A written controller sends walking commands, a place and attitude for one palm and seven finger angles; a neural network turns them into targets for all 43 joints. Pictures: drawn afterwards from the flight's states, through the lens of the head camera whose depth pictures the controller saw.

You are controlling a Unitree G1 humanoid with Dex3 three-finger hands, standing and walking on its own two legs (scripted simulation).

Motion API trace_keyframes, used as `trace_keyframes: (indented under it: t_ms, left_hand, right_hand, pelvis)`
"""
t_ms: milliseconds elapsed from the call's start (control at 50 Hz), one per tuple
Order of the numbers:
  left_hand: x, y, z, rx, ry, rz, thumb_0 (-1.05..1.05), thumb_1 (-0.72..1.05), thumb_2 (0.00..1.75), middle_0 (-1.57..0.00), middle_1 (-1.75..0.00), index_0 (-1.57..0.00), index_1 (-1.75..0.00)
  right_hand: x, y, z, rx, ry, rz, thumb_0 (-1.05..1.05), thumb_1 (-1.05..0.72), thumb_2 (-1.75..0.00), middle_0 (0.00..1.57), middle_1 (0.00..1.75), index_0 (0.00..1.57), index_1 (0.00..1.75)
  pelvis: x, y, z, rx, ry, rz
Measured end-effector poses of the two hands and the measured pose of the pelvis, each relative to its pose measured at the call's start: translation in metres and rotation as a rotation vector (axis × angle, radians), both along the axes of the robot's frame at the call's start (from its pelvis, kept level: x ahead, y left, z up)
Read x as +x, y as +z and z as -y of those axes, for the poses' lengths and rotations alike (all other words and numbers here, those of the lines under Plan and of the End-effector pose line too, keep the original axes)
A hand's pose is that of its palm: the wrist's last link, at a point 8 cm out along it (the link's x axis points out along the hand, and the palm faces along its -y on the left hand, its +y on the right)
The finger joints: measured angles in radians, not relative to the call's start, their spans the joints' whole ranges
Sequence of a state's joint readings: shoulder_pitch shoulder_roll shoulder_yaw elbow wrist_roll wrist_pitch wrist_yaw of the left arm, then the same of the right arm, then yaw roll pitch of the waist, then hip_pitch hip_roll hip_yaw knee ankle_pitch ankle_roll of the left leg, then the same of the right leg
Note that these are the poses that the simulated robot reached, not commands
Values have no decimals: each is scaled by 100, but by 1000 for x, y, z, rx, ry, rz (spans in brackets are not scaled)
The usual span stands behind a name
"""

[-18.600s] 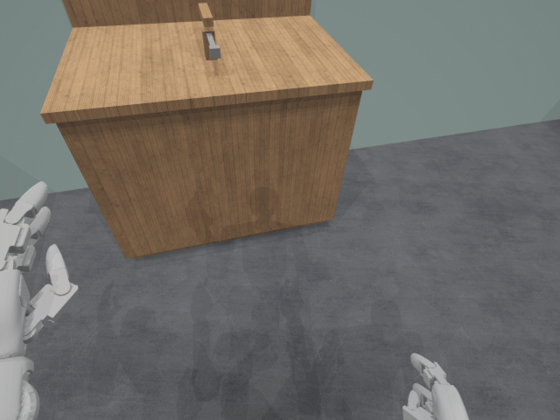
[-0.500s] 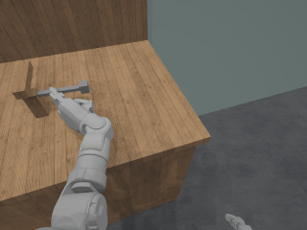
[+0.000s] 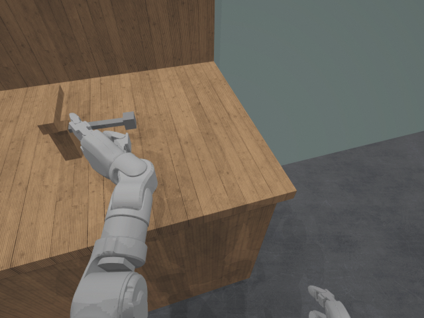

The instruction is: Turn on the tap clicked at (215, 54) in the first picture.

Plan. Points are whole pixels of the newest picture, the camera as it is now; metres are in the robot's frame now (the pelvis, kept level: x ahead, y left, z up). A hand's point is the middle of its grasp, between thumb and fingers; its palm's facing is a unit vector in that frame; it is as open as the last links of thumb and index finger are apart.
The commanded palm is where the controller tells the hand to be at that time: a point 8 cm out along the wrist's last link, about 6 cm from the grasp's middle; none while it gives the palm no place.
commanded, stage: lift the hand up off the lever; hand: left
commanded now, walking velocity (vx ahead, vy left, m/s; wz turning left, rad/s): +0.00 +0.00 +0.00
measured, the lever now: (129, 120) +0.50 +0.23 +0.10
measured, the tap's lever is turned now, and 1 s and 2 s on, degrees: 86 86 86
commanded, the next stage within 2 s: draw the hand back beside the body in 1.22 s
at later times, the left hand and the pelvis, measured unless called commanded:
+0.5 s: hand (134, 131) +0.42 +0.18 +0.14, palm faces +0.81 -0.59 -0.07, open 7.8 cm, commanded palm +0.36 +0.20 +0.15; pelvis +0.01 -0.01 +0.00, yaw -1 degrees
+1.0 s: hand (124, 128) +0.40 +0.19 +0.16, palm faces +0.80 -0.60 -0.04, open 7.8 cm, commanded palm +0.35 +0.20 +0.17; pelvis +0.02 -0.01 +0.01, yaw +0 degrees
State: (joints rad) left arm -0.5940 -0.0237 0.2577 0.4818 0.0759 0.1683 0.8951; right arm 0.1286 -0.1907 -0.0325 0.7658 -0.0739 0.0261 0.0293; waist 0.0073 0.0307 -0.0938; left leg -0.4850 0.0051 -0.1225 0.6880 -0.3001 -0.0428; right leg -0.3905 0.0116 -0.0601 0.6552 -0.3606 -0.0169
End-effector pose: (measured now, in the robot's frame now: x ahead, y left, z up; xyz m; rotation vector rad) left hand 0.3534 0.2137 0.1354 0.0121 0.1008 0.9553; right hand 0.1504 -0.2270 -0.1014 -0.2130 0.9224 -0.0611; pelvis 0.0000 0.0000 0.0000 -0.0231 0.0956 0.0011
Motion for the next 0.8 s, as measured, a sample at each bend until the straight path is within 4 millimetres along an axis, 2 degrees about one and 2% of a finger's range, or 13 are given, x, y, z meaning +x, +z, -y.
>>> trace_keyframes:
  t_ms: [200,440,560,800]
  left_hand:
    - [6,4,8,-9,-8,-51,2,90,90,-15,-15,-15,-15]
    - [9,15,17,-6,-11,-25,2,90,90,-15,-15,-15,-15]
    - [4,15,14,-25,1,-27,2,90,90,-15,-15,-15,-15]
    - [-7,30,5,-12,-5,14,2,90,90,-15,-15,-15,-15]
  right_hand:
    - [-10,-3,-2,18,-15,-11,1,-90,-90,20,30,20,30]
    - [-17,-7,7,27,-36,-35,1,-90,-90,20,30,20,30]
    - [-6,-1,13,19,-36,-10,1,-90,-90,20,30,20,30]
    - [32,15,12,12,-2,75,1,-90,-90,20,30,20,30]
  pelvis:
    - [-1,1,1,5,-4,4]
    - [5,3,6,11,-14,9]
    - [9,5,10,13,-15,23]
    - [14,8,14,16,-4,51]
